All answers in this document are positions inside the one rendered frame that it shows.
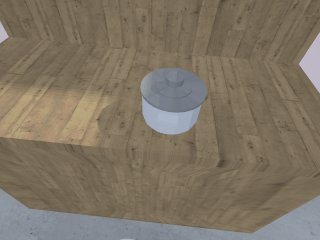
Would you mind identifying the lid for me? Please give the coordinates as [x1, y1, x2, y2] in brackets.
[140, 68, 207, 113]

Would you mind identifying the pot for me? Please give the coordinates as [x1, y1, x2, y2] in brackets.
[142, 96, 201, 135]

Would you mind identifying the knob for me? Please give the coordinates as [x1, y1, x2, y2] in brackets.
[165, 71, 184, 88]

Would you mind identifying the table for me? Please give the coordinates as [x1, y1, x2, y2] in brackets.
[0, 0, 320, 234]

